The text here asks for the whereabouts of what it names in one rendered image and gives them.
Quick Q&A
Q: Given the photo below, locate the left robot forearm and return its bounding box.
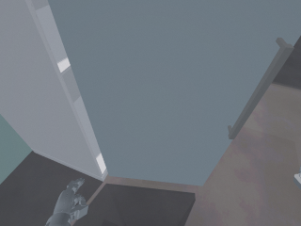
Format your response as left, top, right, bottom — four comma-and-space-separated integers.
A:
45, 212, 71, 226

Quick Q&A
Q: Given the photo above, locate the robot left hand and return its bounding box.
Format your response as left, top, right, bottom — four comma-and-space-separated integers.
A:
53, 177, 88, 221

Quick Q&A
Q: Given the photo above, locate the handle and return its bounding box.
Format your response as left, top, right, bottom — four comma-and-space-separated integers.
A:
228, 37, 294, 140

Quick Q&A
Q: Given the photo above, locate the fridge door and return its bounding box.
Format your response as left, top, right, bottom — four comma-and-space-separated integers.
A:
48, 0, 301, 186

